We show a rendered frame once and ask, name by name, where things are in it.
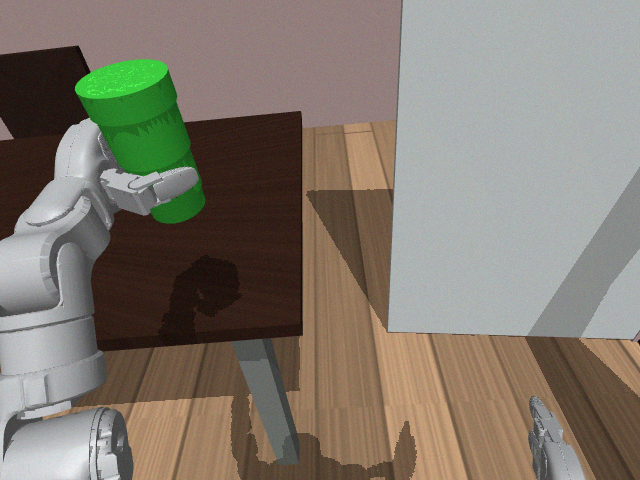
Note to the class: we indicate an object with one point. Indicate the left robot arm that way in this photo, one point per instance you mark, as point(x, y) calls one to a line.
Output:
point(48, 350)

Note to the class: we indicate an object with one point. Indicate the left robot hand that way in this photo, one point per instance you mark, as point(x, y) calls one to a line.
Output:
point(84, 153)

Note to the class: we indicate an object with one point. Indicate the cup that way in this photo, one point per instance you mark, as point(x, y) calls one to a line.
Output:
point(134, 105)

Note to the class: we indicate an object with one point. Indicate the table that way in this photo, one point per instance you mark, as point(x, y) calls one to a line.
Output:
point(233, 272)

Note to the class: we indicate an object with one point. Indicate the right robot hand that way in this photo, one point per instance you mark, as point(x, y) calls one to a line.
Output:
point(553, 459)

